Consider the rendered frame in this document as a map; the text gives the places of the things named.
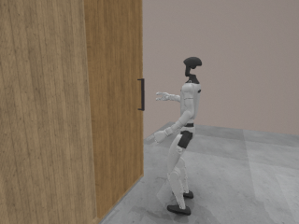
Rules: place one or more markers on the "right robot forearm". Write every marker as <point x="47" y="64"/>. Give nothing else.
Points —
<point x="173" y="97"/>

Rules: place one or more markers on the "robot right shin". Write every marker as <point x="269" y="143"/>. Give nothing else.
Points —
<point x="184" y="177"/>

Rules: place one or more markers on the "right robot hand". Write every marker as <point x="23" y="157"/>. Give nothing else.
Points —
<point x="164" y="94"/>

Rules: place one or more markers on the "wardrobe door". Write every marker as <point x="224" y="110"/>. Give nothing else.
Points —
<point x="46" y="137"/>
<point x="114" y="55"/>

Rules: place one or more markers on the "handle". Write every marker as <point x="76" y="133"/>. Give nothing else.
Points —
<point x="142" y="94"/>

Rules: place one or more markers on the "robot left foot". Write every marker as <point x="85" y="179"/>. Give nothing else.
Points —
<point x="174" y="208"/>

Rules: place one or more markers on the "left robot forearm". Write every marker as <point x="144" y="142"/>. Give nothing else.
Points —
<point x="182" y="121"/>

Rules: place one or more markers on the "left robot upper arm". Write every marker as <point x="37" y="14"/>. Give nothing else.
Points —
<point x="187" y="91"/>

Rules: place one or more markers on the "left robot hand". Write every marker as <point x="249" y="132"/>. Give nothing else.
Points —
<point x="159" y="137"/>

